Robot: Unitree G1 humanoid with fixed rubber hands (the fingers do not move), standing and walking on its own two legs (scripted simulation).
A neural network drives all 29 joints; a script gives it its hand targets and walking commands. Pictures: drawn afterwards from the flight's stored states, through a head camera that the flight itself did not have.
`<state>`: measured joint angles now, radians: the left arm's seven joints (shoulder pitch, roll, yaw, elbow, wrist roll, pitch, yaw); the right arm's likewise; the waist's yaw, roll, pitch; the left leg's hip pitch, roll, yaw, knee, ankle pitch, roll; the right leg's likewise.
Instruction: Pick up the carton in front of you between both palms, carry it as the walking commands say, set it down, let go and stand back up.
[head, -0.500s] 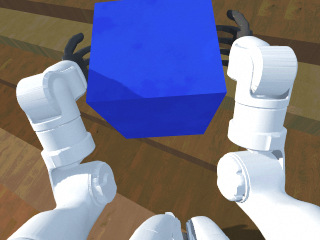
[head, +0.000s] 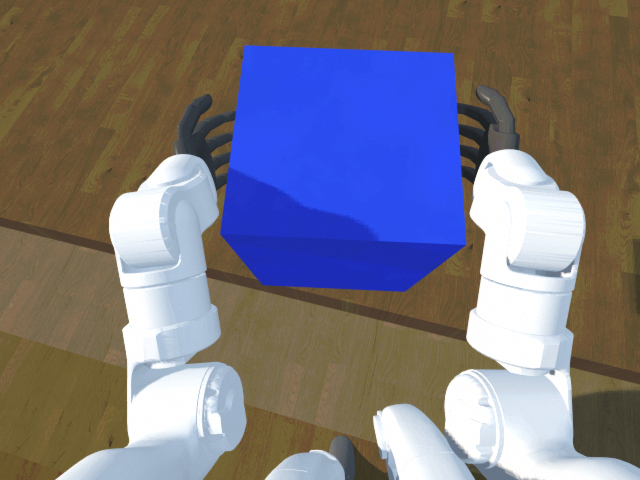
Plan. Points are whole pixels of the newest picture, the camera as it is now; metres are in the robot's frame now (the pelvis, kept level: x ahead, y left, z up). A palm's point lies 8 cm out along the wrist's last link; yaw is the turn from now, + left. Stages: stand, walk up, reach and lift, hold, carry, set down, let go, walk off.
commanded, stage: carry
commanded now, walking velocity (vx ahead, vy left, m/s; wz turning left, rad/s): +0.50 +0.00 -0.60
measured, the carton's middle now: (339, 191) +0.44 +0.02 +0.02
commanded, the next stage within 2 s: none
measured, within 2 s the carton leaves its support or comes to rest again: neither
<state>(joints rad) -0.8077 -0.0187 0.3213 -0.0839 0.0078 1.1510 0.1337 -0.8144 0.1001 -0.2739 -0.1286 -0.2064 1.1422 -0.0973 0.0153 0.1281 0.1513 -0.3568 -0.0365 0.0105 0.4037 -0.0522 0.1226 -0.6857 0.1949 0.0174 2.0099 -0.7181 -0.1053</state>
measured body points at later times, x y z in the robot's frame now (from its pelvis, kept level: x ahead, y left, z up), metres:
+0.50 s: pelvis +0.51 -0.02 +0.12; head +0.55 -0.03 +0.57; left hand +0.95 +0.06 +0.31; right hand +0.88 -0.23 +0.28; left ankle +0.70 +0.04 -0.53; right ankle +0.30 -0.06 -0.49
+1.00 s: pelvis +0.82 -0.12 +0.21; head +0.80 -0.11 +0.66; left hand +1.23 -0.11 +0.38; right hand +1.13 -0.39 +0.39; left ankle +0.75 +0.03 -0.44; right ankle +0.87 -0.21 -0.52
